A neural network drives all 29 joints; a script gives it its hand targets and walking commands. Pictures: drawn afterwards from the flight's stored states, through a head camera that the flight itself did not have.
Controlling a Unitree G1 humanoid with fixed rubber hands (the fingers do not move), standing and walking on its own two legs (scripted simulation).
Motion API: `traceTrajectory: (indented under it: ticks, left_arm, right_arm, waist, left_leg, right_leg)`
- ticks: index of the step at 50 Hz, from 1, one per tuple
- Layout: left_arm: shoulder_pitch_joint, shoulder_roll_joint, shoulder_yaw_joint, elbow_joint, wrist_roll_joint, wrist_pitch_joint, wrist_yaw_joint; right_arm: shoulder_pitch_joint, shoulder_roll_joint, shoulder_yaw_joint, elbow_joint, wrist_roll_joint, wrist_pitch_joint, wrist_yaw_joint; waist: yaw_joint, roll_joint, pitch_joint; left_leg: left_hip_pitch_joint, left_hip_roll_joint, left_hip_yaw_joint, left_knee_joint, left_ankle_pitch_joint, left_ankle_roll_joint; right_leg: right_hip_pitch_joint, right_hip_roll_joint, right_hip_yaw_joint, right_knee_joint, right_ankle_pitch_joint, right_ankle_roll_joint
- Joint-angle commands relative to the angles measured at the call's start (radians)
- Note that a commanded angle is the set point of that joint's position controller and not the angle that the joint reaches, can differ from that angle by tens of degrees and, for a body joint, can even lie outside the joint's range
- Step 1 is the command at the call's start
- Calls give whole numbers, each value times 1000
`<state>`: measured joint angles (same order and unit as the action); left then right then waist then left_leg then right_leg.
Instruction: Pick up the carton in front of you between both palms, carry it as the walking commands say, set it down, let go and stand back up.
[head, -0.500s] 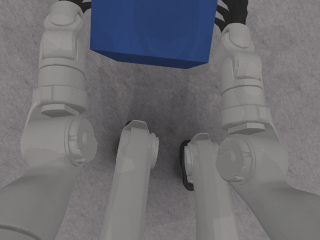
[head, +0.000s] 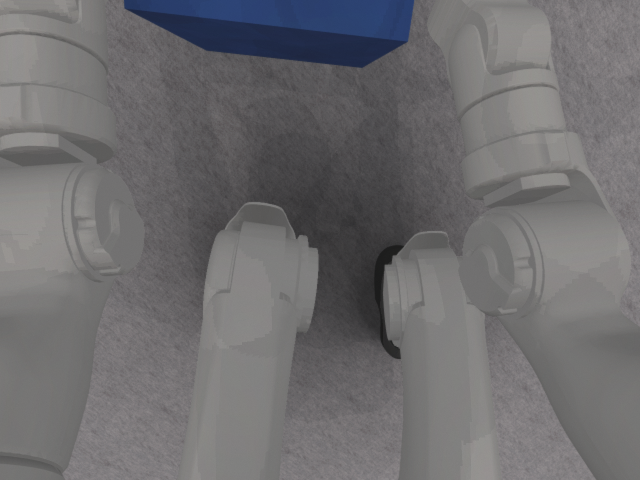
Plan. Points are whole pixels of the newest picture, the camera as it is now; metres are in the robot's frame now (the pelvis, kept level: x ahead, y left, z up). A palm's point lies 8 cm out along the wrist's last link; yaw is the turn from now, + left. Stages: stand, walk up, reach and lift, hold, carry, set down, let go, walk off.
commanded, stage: set down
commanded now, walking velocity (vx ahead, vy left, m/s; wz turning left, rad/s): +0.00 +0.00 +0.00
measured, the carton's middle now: out of the picture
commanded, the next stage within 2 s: none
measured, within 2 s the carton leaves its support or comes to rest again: rests again in 0.28 s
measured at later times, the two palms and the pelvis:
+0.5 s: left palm out of the picture +0.51 +0.29 -0.19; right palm out of the picture +0.55 -0.01 -0.19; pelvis -0.01 -0.01 -0.02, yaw +0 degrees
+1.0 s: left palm out of the picture +0.51 +0.30 -0.21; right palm out of the picture +0.55 -0.02 -0.20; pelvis -0.01 -0.01 -0.03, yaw +0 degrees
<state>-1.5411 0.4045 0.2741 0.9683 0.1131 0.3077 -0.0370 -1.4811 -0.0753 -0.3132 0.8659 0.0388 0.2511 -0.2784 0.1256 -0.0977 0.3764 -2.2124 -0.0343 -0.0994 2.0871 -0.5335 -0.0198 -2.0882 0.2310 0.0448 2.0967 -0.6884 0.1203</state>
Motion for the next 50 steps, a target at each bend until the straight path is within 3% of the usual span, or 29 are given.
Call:
traceTrajectory:
  ticks: [1,9,14,19,24,36,44,47,49,50]
  left_arm:
    - [-479,-843,-278,-83,-129,-38,-267]
    - [-455,-803,-213,-21,-88,-38,-294]
    - [-517,-749,-213,-52,-100,-54,-291]
    - [-524,-715,-201,-22,-103,-60,-287]
    - [-485,-689,-159,32,-86,-61,-299]
    - [-405,-588,-95,127,-17,-48,-318]
    - [-350,-505,-49,163,14,-56,-310]
    - [-323,-374,-7,157,23,-81,-275]
    - [-286,-142,50,158,38,-116,-210]
    - [-268,32,72,174,37,-141,-166]
  right_arm:
    - [-720,798,377,-147,106,-45,263]
    - [-682,790,311,-51,74,-36,292]
    - [-720,760,339,-67,106,-51,287]
    - [-757,720,374,-72,133,-62,280]
    - [-722,688,349,-36,115,-64,285]
    - [-620,596,241,71,31,-40,299]
    - [-547,509,200,101,3,-41,296]
    - [-496,376,178,77,-2,-56,267]
    - [-415,156,144,59,-10,-80,211]
    - [-366,-31,106,68,-26,-96,171]
  waist:
    - [92,39,-1302]
    - [98,5,-1094]
    - [131,-4,-1108]
    - [143,-49,-1067]
    - [142,-72,-977]
    - [113,-52,-691]
    - [110,-45,-592]
    - [107,-38,-613]
    - [106,-27,-660]
    - [96,-11,-685]
  left_leg:
    - [925,-27,112,-112,594,28]
    - [711,-18,120,-112,431,39]
    - [686,-15,123,-101,421,45]
    - [669,-9,117,-90,387,55]
    - [593,2,113,-77,336,63]
    - [463,17,92,-76,170,69]
    - [458,18,75,-68,157,77]
    - [492,28,76,-57,189,70]
    - [554,44,77,-42,234,59]
    - [587,53,77,-37,262,50]
  right_leg:
    - [262,-1,-159,-129,320,-66]
    - [252,-1,-143,-113,278,-76]
    - [283,-4,-133,-96,286,-79]
    - [298,-10,-131,-94,258,-75]
    - [300,-17,-127,-88,238,-74]
    - [226,-25,-122,-90,126,-86]
    - [248,-38,-115,-76,120,-86]
    - [282,-49,-116,-69,144,-73]
    - [305,-62,-116,-65,174,-57]
    - [312,-72,-119,-62,197,-49]
